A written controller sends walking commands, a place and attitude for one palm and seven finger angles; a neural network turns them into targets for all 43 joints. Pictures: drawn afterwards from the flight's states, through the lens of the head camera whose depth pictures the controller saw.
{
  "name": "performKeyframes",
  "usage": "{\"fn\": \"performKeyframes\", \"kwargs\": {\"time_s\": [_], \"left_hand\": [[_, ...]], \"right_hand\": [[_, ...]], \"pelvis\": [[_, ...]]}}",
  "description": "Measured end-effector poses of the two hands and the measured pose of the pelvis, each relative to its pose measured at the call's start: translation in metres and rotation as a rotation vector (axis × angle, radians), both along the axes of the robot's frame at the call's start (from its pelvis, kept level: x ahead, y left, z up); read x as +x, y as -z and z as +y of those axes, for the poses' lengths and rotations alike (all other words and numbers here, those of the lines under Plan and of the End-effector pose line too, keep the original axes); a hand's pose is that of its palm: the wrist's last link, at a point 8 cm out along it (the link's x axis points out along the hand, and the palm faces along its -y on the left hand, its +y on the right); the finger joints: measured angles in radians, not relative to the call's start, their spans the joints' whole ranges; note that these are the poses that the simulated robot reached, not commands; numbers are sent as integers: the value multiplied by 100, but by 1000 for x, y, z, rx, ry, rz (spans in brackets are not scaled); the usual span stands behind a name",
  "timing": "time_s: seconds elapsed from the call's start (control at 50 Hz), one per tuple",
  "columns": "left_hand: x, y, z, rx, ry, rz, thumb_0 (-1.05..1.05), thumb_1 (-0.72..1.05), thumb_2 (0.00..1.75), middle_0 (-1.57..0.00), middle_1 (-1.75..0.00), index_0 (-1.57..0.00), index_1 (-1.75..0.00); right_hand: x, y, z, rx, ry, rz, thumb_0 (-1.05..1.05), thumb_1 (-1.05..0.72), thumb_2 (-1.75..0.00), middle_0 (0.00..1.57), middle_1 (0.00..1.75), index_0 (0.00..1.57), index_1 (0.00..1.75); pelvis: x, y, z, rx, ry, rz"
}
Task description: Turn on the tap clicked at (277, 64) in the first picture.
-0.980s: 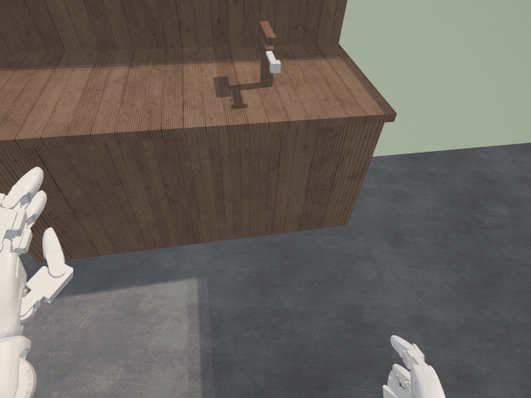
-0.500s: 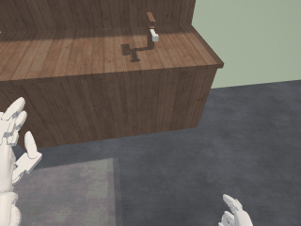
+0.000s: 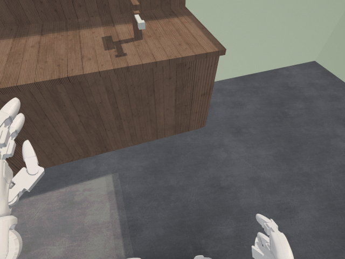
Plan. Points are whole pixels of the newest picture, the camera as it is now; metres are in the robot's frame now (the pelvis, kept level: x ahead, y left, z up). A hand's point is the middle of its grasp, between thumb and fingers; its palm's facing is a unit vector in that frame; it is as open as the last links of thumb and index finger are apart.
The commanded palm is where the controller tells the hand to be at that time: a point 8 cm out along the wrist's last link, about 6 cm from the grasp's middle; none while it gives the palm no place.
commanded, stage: walk to a spot facing it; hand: left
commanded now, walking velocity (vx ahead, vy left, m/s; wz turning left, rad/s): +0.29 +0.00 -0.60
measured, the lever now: (141, 24) +0.98 +0.21 +0.07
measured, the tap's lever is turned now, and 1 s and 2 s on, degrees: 0 0 0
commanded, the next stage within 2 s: turn to face it in 0.92 s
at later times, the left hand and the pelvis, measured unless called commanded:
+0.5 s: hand (139, 122) +0.33 +0.09 +0.18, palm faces +0.08 -0.89 -0.44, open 7.4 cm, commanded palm +0.28 +0.16 +0.20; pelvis +0.05 -0.06 +0.01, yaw -17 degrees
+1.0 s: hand (193, 73) +0.46 -0.01 +0.20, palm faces -0.02 -0.88 -0.48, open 7.4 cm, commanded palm +0.43 +0.06 +0.20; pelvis +0.16 -0.11 +0.01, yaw -28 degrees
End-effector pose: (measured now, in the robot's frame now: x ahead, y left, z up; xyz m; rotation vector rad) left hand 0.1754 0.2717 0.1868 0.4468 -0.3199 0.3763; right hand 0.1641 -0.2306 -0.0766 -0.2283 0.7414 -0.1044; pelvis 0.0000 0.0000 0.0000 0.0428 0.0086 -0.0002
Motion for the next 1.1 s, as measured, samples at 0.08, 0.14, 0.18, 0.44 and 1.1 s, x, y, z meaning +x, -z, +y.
{"fn": "performKeyframes", "kwargs": {"time_s": [0.08,0.14,0.18,0.44,1.1], "left_hand": [[13,-6,-2,55,46,-19,1,89,90,-21,-30,-21,-30],[26,-12,-9,86,68,-18,1,89,90,-21,-30,-21,-30],[37,-15,-19,83,86,-16,1,89,90,-21,-30,-20,-30],[117,9,-120,55,321,42,1,89,90,-21,-30,-21,-30],[293,-17,-271,156,524,-36,1,89,90,-21,-30,-21,-30]], "right_hand": [[-18,3,-11,-11,83,-3,1,-91,-90,20,30,20,30],[-33,6,-17,26,156,3,1,-91,-90,20,30,20,30],[-41,9,-22,50,190,8,1,-91,-90,20,30,20,30],[-67,22,-95,27,347,106,2,-91,-90,20,30,20,30],[27,36,-169,118,524,59,1,-90,-90,20,30,20,30]], "pelvis": [[3,3,1,-4,54,-12],[10,0,-4,-19,107,-24],[16,-4,-9,-36,139,-25],[38,3,-53,-55,269,-15],[166,7,-141,-48,499,-13]]}}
